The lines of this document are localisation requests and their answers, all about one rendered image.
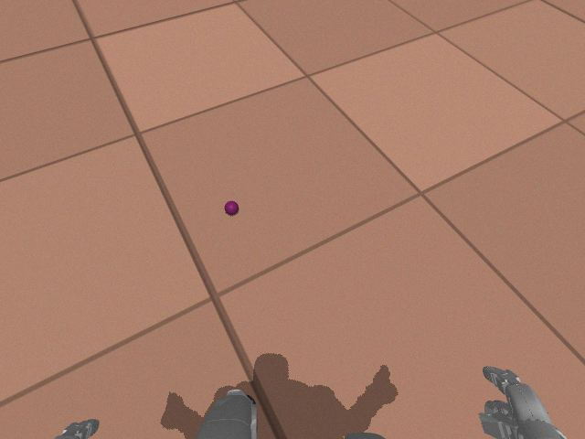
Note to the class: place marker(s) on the right robot hand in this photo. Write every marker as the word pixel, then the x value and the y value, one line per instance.
pixel 501 419

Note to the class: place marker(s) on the right robot arm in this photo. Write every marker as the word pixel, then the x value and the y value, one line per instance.
pixel 539 430

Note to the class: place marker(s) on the left robot hand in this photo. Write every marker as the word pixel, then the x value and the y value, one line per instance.
pixel 82 430

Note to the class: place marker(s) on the ball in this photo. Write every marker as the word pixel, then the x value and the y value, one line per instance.
pixel 231 207

